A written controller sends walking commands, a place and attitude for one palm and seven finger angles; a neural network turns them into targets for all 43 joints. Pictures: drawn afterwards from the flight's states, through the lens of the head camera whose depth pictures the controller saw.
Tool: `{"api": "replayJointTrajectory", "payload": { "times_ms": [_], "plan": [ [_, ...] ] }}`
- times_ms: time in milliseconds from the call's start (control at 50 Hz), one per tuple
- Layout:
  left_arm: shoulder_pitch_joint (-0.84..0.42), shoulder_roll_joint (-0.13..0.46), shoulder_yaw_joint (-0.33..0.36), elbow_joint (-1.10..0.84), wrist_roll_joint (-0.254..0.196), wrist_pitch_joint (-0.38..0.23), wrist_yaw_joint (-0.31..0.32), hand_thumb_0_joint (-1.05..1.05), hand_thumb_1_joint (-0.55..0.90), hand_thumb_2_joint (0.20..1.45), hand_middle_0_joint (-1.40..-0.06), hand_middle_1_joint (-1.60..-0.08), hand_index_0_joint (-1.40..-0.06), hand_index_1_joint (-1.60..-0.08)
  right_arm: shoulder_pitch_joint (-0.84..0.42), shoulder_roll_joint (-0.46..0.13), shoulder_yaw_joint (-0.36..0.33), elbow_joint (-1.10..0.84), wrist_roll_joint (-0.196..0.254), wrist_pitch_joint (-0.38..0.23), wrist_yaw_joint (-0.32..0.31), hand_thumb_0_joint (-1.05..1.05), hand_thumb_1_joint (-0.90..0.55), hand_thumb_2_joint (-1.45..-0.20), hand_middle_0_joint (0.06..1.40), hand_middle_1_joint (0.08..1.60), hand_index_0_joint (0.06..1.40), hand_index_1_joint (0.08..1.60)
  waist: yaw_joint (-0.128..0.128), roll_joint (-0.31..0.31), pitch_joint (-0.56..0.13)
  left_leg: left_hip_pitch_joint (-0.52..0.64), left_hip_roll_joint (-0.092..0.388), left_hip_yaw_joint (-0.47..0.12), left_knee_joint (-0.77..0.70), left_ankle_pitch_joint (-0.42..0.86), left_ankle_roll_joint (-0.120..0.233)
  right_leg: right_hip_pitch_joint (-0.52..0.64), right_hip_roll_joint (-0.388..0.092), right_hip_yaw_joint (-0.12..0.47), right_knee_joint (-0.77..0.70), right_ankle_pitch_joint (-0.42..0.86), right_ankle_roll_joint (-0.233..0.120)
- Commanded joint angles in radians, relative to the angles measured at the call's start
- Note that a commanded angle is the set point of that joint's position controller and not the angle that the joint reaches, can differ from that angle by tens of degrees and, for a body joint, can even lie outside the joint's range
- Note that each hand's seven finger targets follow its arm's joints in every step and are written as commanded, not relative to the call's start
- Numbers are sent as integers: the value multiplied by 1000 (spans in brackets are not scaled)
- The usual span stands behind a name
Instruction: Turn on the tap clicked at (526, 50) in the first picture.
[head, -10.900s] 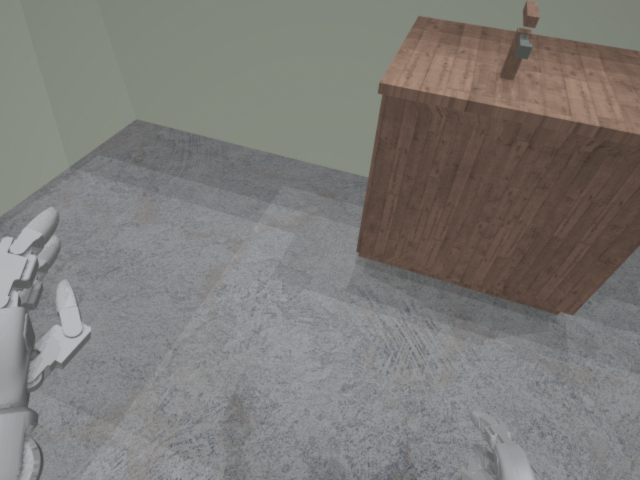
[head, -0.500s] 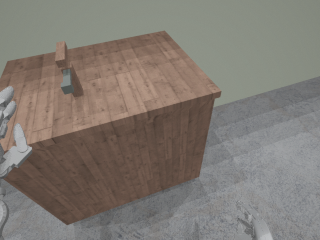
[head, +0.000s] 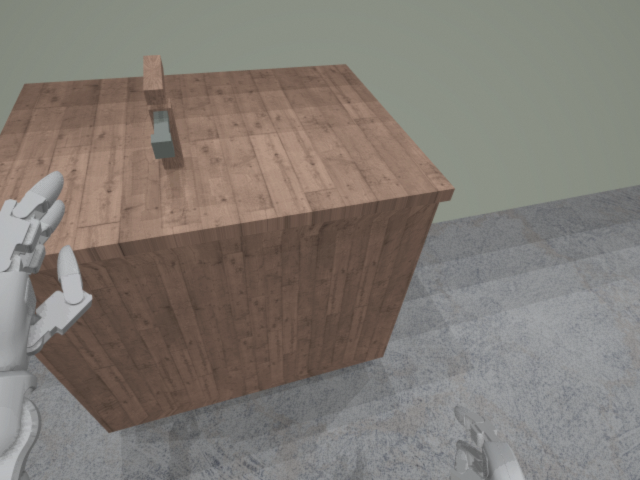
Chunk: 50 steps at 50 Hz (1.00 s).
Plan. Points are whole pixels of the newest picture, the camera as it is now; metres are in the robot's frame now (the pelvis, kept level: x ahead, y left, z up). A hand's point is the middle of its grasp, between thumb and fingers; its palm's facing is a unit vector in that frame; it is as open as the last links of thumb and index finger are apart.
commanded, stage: shuffle to correct the standing spot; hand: left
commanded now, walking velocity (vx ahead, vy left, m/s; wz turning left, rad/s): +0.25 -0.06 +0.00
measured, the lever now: (163, 145) +0.53 +0.29 +0.14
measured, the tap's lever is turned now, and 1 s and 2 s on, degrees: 0 0 0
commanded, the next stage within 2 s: come to a stop and stand still in 0.88 s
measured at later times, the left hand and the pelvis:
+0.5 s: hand (115, 245) +0.29 +0.25 +0.18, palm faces +0.38 -0.83 -0.41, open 7.4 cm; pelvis +0.06 +0.00 -0.01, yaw -2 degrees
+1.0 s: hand (194, 185) +0.39 +0.20 +0.18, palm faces +0.43 -0.82 -0.38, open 7.4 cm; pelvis +0.17 -0.05 +0.00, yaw +0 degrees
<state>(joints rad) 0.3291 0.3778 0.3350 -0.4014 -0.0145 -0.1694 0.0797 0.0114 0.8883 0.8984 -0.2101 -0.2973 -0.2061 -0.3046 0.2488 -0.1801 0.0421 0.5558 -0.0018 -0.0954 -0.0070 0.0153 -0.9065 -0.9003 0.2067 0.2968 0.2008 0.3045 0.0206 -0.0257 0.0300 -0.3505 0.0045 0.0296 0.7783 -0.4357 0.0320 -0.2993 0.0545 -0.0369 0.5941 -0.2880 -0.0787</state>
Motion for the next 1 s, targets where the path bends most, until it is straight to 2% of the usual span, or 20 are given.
{"api": "replayJointTrajectory", "payload": {
  "times_ms": [0, 80, 120, 140, 160, 240, 360, 440, 480, 520, 540, 580, 640, 700, 740, 760, 780, 800, 840, 980],
  "plan": [
    [-161, 195, 125, -314, -16, -75, 45, 0, 900, 900, -200, -300, -200, -300, -124, -123, -45, -127, -8, -77, -12, 0, -900, -900, 200, 300, 200, 300, 6, -64, -25, -240, 63, -62, 299, -64, -15, 15, -398, 562, -400, -455, -221],
    [-180, 158, 91, -326, -15, -67, 53, 0, 900, 900, -200, -300, -200, -300, -75, -122, -41, -98, -9, -90, -37, 0, -900, -900, 200, 300, 200, 300, -42, 104, -76, 252, 11, 52, -241, 27, -13, -239, -189, 180, -115, -429, -73],
    [-231, 154, 97, -369, -14, -98, 60, 0, 900, 900, -200, -300, -200, -300, -87, -150, -57, -126, -1, -109, -31, 0, -900, -900, 200, 300, 200, 300, -43, 482, -55, 386, 343, -555, -565, -19, 157, -468, 25, -15, 454, -302, 56],
    [-243, 185, 137, -326, -6, -117, 53, 0, 900, 900, -200, -300, -200, -300, -109, -131, -70, -123, 6, -118, -21, 0, -900, -900, 200, 300, 200, 300, -32, 273, -51, 356, 372, -572, -564, 52, 226, -488, -24, 72, 570, -201, 58],
    [-132, 169, 137, -239, -4, -102, 37, 0, 900, 900, -200, -300, -200, -300, -93, -140, -79, -109, 10, -110, -8, 0, -900, -900, 200, 300, 200, 300, -30, 155, -76, 320, 360, -525, -538, 2, 214, -460, -64, 89, 591, -168, 58],
    [-32, 135, 105, -340, 4, -94, 21, 0, 900, 900, -200, -300, -200, -300, -94, -142, -79, -131, 5, -113, 15, 0, -900, -900, 200, 300, 200, 300, -11, 184, -74, 176, 282, -255, -518, 140, 168, -273, -115, 9, 353, -32, 66],
    [20, 180, 157, -258, 2, -80, 50, 0, 900, 900, -200, -300, -200, -300, -104, -139, -66, -147, -2, -92, -15, 0, -900, -900, 200, 300, 200, 300, 11, 143, -95, -135, 177, -39, -358, -174, 40, 275, -30, -104, -101, -108, 57],
    [-115, 218, 172, -322, -16, -57, 66, 0, 900, 900, -200, -300, -200, -300, -109, -121, -68, -133, 8, -70, -20, 0, -900, -900, 200, 300, 200, 300, 20, -227, -121, -291, 51, 47, 259, -80, -30, 238, -414, 495, -309, -274, -195],
    [-132, 198, 148, -336, -11, -42, 70, 0, 900, 900, -200, -300, -200, -300, -108, -124, -67, -102, 13, -67, -22, 0, -900, -900, 200, 300, 200, 300, -9, -142, -58, -114, 121, -30, 126, -117, -9, 6, -403, 413, -223, -332, -176],
    [-100, 169, 129, -361, -22, -42, 67, 0, 900, 900, -200, -300, -200, -300, -86, -118, -51, -86, 8, -50, -28, 0, -900, -900, 200, 300, 200, 300, -56, 166, -96, 191, 44, 27, -256, 53, -8, -168, -169, 60, 130, -236, -52],
    [-111, 157, 124, -430, -27, -67, 64, 0, 900, 900, -200, -300, -200, -300, -111, -161, -71, -115, 9, -63, -29, 0, -900, -900, 200, 300, 200, 300, -46, 503, -93, 336, 246, -361, -454, 105, 62, -371, -19, -83, 426, -228, 50],
    [-103, 225, 185, -391, -17, -101, 54, 0, 900, 900, -200, -300, -200, -300, -128, -122, -81, -105, 14, -90, -12, 0, -900, -900, 200, 300, 200, 300, -40, 310, -58, 357, 391, -616, -531, 216, 183, -506, -52, 51, 670, -250, 51],
    [-22, 199, 169, -424, 4, -94, 45, 0, 900, 900, -200, -300, -200, -300, -103, -133, -92, -110, 9, -82, 0, 0, -900, -900, 200, 300, 200, 300, -29, 224, -53, 403, 344, -341, -392, 608, 178, -507, -121, 26, 468, -147, 67],
    [82, 190, 194, -376, -3, -90, 54, 0, 900, 900, -200, -300, -200, -300, -103, -139, -84, -135, 5, -85, -1, 0, -900, -900, 200, 300, 200, 300, -5, 294, -113, 198, 243, -56, -340, 587, 85, -99, -78, -90, 87, 30, 60],
    [95, 183, 199, -308, -10, -78, 59, 0, 900, 900, -200, -300, -200, -300, -108, -131, -76, -142, 9, -72, -7, 0, -900, -900, 200, 300, 200, 300, 11, 168, -167, 22, 193, 34, -143, 469, 46, 248, -9, -159, -82, 117, 60],
    [89, 207, 211, -287, -9, -69, 62, 0, 900, 900, -200, -300, -200, -300, -111, -122, -80, -145, 14, -64, -9, 0, -900, -900, 200, 300, 200, 300, 24, -13, -215, -103, 132, 87, 115, 335, 18, 397, -88, -26, -134, 66, 17],
    [106, 209, 207, -251, -12, -53, 64, 0, 900, 900, -200, -300, -200, -300, -105, -100, -80, -157, 22, -59, -11, 0, -900, -900, 200, 300, 200, 300, 13, -254, -244, -307, 22, 97, 390, 23, -18, 475, -324, 366, -208, 88, -113],
    [63, 276, 273, -323, -29, -57, 72, 0, 900, 900, -200, -300, -200, -300, -121, -120, -80, -168, 15, -54, -12, 0, -900, -900, 200, 300, 200, 300, 22, -268, -195, -388, 53, 4, 530, -154, -35, 373, -442, 545, -273, 85, -189],
    [41, 213, 215, -330, -31, -53, 59, 0, 900, 900, -200, -300, -200, -300, -102, -128, -79, -115, 15, -45, -6, 0, -900, -900, 200, 300, 200, 300, 10, -148, -107, -322, 110, -32, 463, -154, -43, 141, -421, 507, -334, -282, -190],
    [-39, 175, 147, -404, -30, -52, 93, 0, 900, 900, -200, -300, -200, -300, -116, -123, -69, -103, 0, -41, -55, 0, -900, -900, 200, 300, 200, 300, -28, 106, -136, 233, 67, 60, -296, 124, -22, -93, -210, 60, -20, -152, -22]
  ]
}}
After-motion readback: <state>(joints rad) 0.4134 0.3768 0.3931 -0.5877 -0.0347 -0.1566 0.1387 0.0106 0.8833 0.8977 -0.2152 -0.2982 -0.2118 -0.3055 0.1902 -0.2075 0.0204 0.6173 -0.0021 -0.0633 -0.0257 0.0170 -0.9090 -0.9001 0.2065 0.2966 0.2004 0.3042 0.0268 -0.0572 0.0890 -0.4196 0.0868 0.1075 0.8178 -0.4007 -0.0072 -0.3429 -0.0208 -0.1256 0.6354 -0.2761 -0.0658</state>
